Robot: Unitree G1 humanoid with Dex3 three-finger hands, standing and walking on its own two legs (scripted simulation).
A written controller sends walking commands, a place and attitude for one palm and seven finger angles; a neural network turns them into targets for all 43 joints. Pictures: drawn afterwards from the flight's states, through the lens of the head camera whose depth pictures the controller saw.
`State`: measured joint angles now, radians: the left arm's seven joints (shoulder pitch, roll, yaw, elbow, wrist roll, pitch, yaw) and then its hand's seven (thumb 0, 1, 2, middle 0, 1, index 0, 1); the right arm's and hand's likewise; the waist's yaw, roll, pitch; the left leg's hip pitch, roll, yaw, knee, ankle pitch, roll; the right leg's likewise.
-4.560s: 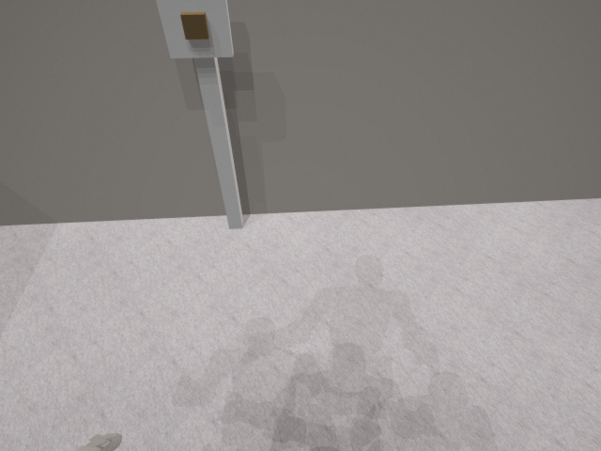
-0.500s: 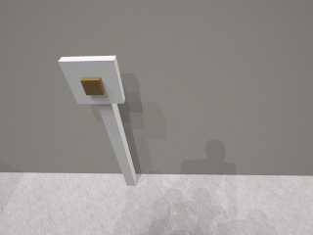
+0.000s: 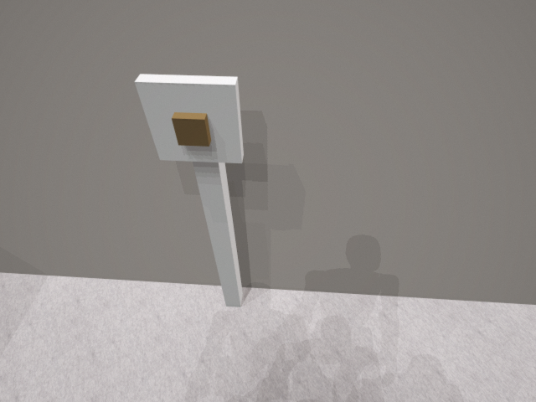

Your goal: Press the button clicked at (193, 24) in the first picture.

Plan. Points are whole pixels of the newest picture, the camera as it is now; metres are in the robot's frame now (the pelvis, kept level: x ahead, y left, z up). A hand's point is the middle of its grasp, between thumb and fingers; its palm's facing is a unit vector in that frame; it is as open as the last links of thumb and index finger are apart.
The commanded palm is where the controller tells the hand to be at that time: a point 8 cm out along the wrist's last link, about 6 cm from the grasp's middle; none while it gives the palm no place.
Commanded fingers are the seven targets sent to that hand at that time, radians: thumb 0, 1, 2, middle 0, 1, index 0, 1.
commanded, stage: come to a stop and stand still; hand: left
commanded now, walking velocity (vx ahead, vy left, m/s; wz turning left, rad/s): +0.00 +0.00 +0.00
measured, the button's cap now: (192, 128) +0.57 +0.19 +0.11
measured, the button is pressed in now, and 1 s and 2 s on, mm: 0 0 0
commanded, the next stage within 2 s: look again from close up in 0.16 s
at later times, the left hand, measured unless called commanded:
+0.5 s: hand out of the picture +0.01 +0.15 -0.17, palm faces +0.01 -0.98 -0.20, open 7.3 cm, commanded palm none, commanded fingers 0.00 0.90 0.90 -0.20 -0.30 -0.20 -0.30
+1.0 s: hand out of the picture +0.00 +0.12 -0.17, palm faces +0.04 -0.98 -0.18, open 7.4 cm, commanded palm none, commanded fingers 0.00 0.90 0.90 -0.20 -0.30 -0.20 -0.30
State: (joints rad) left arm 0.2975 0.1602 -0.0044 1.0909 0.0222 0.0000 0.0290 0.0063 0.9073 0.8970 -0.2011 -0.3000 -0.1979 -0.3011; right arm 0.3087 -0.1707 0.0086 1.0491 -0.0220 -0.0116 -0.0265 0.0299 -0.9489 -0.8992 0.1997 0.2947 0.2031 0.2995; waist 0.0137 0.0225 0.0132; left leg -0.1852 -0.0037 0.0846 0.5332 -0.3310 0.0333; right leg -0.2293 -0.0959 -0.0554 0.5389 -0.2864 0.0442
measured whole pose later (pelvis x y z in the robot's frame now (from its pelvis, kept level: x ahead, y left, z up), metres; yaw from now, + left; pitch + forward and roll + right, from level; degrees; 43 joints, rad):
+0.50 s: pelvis +0.01 -0.02 +0.00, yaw +0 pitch -1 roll +1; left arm 0.27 0.15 0.00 1.11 0.02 -0.01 0.03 0.01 0.92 0.90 -0.20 -0.30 -0.20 -0.30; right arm 0.28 -0.15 0.01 1.11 -0.02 -0.02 -0.03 0.01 -0.91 -0.90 0.20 0.29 0.20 0.30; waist 0.01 0.01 0.04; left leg -0.15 0.02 0.08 0.47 -0.31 0.00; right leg -0.21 -0.07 -0.06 0.51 -0.29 0.03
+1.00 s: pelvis +0.01 -0.05 +0.00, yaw +0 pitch -1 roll +0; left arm 0.30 0.14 0.00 1.11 0.03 -0.02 0.02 0.01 0.91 0.90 -0.20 -0.30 -0.20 -0.30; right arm 0.29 -0.15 0.00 1.13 -0.02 -0.01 -0.03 0.01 -0.91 -0.90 0.20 0.29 0.20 0.30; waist 0.02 0.01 0.03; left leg -0.16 0.06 0.05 0.50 -0.32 -0.03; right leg -0.21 -0.03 -0.09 0.52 -0.30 -0.01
